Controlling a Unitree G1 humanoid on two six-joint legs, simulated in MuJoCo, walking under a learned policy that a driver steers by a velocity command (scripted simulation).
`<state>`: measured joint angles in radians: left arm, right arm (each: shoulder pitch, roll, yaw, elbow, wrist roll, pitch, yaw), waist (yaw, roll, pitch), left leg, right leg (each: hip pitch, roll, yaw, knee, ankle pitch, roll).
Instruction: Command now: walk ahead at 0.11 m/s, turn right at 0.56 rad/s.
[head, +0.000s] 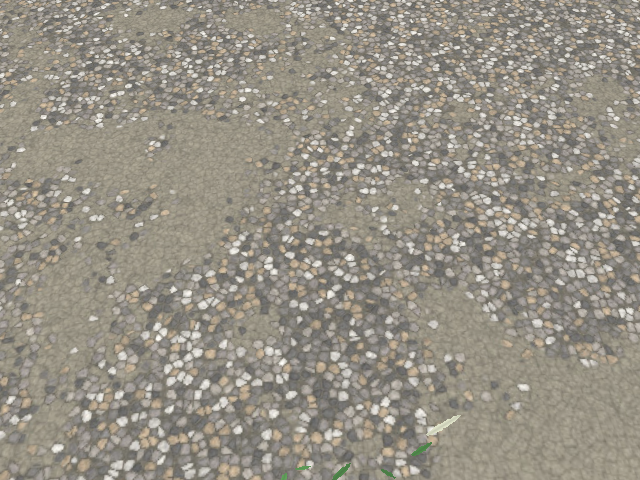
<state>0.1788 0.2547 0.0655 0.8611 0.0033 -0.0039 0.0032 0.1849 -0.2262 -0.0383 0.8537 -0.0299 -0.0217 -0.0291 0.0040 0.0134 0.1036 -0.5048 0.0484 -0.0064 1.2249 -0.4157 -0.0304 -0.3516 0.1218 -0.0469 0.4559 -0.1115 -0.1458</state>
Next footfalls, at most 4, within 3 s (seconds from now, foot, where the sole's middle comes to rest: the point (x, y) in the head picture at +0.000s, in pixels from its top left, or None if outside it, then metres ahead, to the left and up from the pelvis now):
0.40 left None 0.11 0.15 -0.77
0.66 right None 0.06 -0.07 -0.77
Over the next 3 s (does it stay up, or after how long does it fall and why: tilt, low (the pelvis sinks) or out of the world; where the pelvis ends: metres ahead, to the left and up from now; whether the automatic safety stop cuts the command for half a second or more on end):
stays up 0.15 0.01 0.00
